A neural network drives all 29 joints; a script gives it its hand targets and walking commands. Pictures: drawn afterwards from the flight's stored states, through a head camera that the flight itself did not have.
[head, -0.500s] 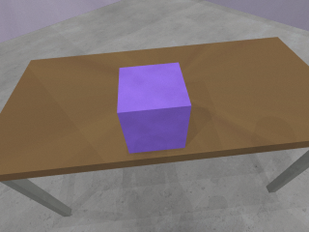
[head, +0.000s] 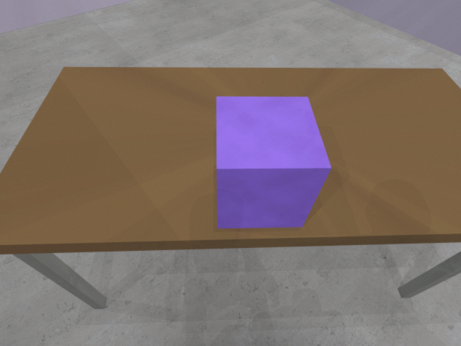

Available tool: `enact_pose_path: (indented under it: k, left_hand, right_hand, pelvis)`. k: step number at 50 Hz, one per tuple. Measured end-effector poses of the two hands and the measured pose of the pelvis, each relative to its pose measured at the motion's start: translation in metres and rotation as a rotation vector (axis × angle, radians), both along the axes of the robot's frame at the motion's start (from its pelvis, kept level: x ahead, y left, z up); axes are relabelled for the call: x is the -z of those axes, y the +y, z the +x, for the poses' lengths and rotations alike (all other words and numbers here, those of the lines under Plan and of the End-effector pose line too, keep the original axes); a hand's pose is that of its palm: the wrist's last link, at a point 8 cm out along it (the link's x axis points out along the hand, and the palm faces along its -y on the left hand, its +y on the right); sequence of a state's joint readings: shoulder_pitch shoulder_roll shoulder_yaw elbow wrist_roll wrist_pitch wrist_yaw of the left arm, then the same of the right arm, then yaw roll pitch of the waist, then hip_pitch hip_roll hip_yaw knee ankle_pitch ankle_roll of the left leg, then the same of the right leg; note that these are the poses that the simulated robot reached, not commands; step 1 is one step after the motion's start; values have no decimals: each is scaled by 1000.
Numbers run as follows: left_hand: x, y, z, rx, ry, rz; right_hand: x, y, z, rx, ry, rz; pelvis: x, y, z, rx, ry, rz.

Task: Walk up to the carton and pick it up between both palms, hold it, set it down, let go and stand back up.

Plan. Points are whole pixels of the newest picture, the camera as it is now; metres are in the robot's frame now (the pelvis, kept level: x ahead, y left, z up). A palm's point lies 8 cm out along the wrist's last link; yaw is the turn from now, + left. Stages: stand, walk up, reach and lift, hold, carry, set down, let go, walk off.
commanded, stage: walk up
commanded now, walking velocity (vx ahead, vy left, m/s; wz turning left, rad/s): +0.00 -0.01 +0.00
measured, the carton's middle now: (261, 164) +0.45 -0.03 +0.02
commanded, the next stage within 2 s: stand in 0.22 s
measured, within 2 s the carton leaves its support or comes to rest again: neither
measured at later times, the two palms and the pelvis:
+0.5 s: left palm out of the picture +0.04 +0.23 -0.14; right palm out of the picture +0.02 -0.21 -0.14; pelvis -0.01 +0.01 +0.00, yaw -2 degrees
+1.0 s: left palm (141, 321) +0.17 +0.19 -0.12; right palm (359, 329) +0.17 -0.22 -0.12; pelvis +0.00 +0.00 +0.00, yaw -3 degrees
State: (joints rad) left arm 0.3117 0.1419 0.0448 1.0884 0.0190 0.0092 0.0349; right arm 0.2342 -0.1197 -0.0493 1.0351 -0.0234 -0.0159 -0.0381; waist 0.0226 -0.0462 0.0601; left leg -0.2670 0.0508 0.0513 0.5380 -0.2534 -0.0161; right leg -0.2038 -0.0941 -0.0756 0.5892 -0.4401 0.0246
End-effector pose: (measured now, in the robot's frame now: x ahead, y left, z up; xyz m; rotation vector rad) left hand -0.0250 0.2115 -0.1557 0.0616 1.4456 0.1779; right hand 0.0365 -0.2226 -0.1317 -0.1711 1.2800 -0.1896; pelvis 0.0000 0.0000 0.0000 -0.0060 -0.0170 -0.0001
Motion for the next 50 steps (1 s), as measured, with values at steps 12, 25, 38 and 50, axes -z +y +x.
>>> enact_pose_path:
  k: [12, 25, 38, 50]
  left_hand:
    - [-15, 7, 20, 37, -41, 25]
    - [-12, 16, 61, 36, -52, 26]
    - [-28, -19, 203, 92, -172, -49]
    - [-39, -19, 198, 89, -285, 1]
  right_hand:
    - [6, 11, -22, 48, 43, 44]
    - [11, 10, -21, 70, 125, 52]
    - [-4, 32, 151, 2, -54, 145]
    - [-14, 5, 131, 26, -123, 94]
  pelvis:
    - [-7, 6, 3, 16, -16, 0]
    - [-2, 8, -10, 29, 46, 8]
    - [9, 10, -13, 37, 190, 22]
    - [0, -2, -5, 45, 204, 19]
